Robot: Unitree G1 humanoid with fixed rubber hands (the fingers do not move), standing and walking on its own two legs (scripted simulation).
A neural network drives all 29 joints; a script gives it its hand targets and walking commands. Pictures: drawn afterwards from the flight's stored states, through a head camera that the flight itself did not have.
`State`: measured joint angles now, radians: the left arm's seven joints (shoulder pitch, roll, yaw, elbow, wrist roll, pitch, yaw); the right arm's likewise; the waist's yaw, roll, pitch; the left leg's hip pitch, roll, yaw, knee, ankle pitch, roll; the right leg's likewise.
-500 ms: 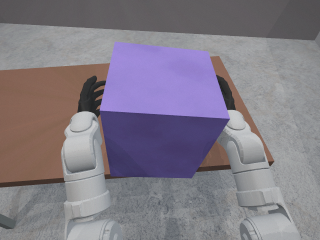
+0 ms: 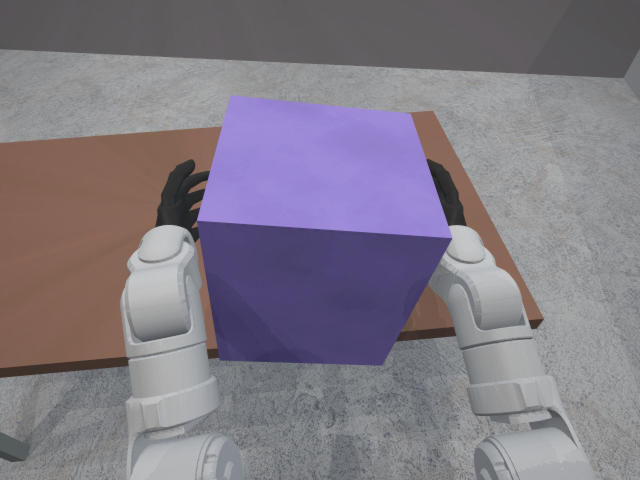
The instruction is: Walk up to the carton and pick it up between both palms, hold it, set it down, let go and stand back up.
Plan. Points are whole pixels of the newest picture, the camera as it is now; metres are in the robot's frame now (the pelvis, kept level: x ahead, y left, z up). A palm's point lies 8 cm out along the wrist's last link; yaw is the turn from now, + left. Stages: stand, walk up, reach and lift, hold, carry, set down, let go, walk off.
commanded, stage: hold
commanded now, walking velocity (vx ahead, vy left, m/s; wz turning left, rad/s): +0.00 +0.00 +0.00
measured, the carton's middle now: (312, 240) +0.36 +0.00 +0.12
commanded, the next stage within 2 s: none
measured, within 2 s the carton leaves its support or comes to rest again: neither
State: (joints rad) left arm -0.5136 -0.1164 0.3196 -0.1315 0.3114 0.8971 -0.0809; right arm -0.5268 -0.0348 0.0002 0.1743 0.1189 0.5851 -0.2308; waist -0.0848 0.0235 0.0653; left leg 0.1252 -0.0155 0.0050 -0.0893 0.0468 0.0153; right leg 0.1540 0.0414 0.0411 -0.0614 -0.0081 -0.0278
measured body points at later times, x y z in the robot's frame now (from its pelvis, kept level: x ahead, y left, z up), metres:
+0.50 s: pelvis +0.00 +0.00 +0.00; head -0.01 -0.01 +0.45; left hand +0.35 +0.15 +0.17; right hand +0.36 -0.16 +0.15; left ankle +0.01 +0.11 -0.76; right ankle -0.02 -0.10 -0.76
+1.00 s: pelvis +0.01 +0.00 +0.00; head +0.00 -0.01 +0.45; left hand +0.35 +0.15 +0.17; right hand +0.36 -0.15 +0.16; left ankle +0.01 +0.11 -0.76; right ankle -0.02 -0.10 -0.76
